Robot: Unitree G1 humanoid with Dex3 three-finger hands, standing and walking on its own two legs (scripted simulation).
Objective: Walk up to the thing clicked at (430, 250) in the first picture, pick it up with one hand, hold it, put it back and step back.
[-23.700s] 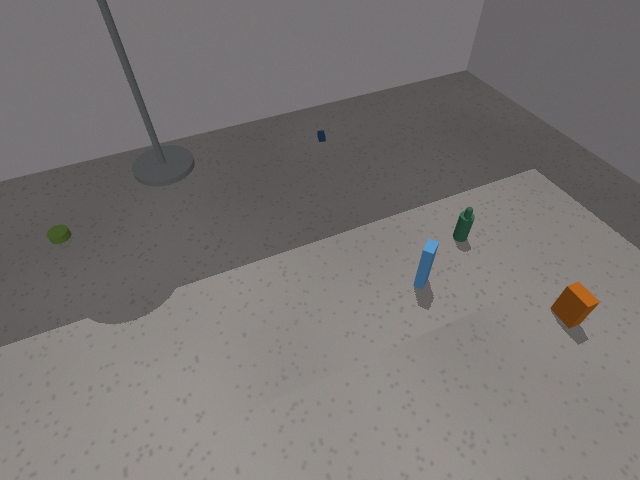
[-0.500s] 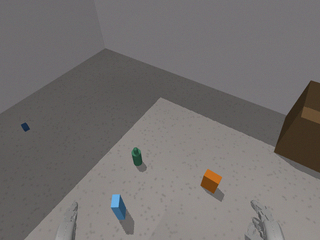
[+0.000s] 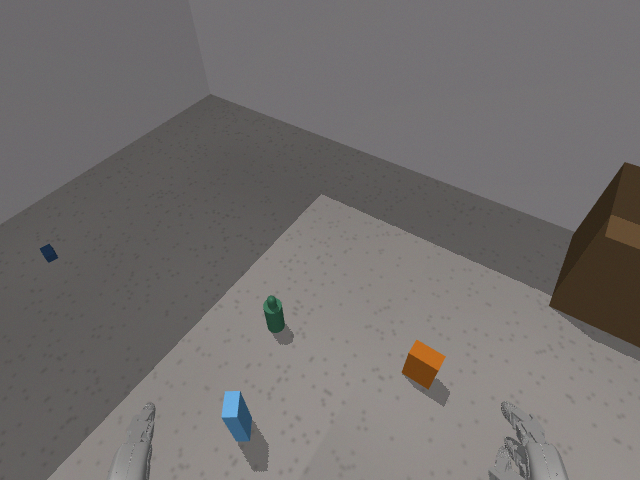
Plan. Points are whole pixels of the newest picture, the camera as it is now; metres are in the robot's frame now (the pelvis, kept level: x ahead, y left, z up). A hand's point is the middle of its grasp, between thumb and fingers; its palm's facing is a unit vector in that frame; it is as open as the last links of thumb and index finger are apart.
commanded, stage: home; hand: left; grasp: from the side
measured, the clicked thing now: (238, 417) +0.41 +0.24 -0.62
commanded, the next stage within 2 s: stand in 0.18 s
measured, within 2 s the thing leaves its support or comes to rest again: neither
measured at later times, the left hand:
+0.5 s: hand out of the picture +0.17 +0.18 -0.06, palm faces +0.09 -0.95 -0.29, open 15.0 cm
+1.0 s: hand out of the picture +0.07 +0.25 -0.11, palm faces -0.01 -0.94 -0.35, open 7.5 cm
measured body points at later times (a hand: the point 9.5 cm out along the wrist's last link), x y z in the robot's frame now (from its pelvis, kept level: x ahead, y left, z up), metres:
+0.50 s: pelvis +0.00 +0.00 +0.00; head +0.03 +0.01 +0.45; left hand +0.16 +0.23 -0.04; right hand +0.16 -0.24 -0.07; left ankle -0.01 +0.13 -0.69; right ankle +0.01 -0.13 -0.69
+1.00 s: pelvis +0.00 +0.01 +0.04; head +0.01 +0.01 +0.49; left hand +0.07 +0.30 -0.09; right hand +0.08 -0.28 -0.09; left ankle -0.01 +0.13 -0.69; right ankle +0.01 -0.13 -0.69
